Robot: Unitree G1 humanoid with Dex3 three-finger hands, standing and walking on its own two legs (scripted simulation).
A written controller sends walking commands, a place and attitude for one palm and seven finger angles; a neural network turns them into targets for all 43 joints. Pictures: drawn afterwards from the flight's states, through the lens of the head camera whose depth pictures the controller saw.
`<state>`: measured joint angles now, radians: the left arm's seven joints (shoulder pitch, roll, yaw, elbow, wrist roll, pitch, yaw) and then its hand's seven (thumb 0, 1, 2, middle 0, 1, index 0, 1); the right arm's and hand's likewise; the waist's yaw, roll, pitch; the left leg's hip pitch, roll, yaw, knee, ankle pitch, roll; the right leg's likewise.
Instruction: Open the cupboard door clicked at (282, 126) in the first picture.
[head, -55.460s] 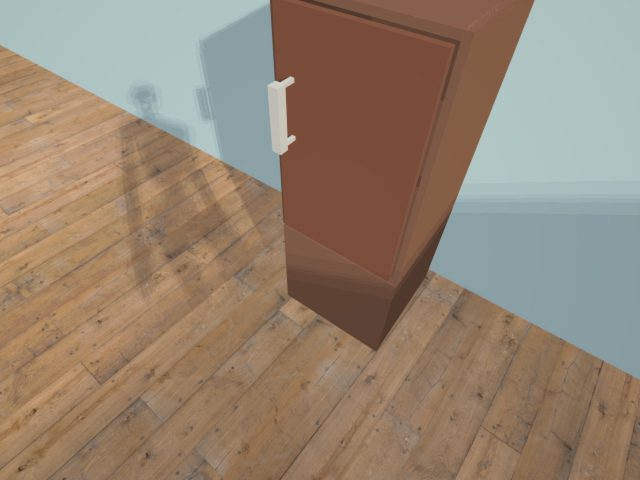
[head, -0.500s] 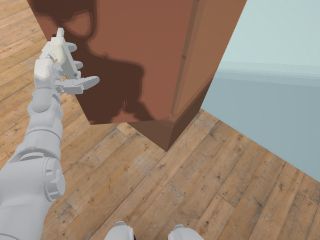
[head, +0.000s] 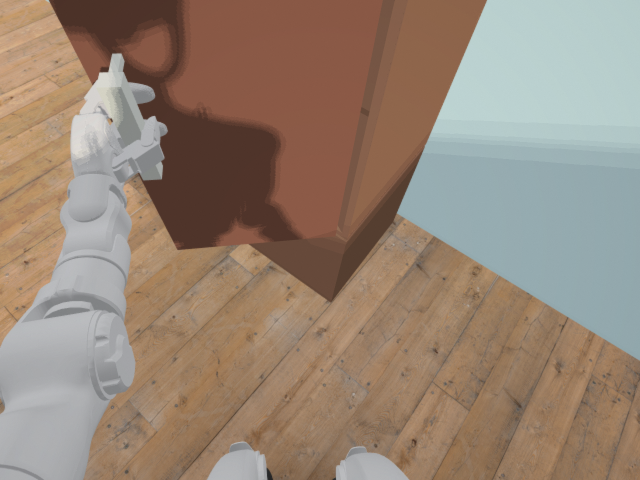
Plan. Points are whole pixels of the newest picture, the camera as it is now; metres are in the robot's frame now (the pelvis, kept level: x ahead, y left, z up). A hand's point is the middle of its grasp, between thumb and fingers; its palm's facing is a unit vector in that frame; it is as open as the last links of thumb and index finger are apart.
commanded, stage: pull the door open along its arc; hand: left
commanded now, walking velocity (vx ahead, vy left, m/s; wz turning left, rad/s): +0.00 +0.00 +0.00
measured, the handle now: (136, 121) +0.55 +0.20 +0.09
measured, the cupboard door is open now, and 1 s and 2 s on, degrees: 44 90 91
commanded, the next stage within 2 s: open thumb and fingers to let go in 1.10 s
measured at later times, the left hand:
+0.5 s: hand (175, 215) +0.40 +0.13 +0.10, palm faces +0.12 -0.99 +0.05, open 6.4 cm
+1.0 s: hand (273, 283) +0.31 +0.03 +0.10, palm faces +0.39 -0.92 -0.03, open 6.5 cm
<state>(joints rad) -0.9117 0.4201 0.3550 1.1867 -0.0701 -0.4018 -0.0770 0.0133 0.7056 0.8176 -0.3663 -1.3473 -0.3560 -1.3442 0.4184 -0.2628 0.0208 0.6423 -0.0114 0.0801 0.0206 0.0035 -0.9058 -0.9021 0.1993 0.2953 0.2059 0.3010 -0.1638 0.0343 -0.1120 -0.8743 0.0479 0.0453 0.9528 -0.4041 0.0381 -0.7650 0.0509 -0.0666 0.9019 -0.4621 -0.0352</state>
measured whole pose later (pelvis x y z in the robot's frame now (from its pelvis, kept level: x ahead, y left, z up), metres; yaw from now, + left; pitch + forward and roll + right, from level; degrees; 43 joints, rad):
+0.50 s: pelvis +0.02 +0.00 +0.02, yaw -1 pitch +13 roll -1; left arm -0.27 0.14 0.16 0.44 -0.17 -0.28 0.06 0.01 0.66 0.69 -0.35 -1.35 -0.33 -1.31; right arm 0.35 -0.24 0.00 0.55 0.02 0.07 0.05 0.01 -0.91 -0.90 0.20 0.30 0.20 0.30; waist -0.06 0.03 -0.14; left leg -0.65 0.04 0.09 0.83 -0.40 0.03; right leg -0.57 0.05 -0.02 0.80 -0.46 -0.04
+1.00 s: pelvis +0.02 -0.05 +0.02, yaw +4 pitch +6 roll +1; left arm 0.09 -0.10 -0.22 0.04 0.06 -0.04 0.56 0.03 0.63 0.69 -0.30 -1.30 -0.34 -1.33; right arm 0.19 -0.17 0.03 0.53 -0.05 0.11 0.02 0.01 -0.91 -0.90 0.20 0.30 0.21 0.30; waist -0.02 0.03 -0.12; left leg -0.51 0.02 0.01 0.78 -0.37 -0.03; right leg -0.42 0.04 -0.10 0.79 -0.49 -0.10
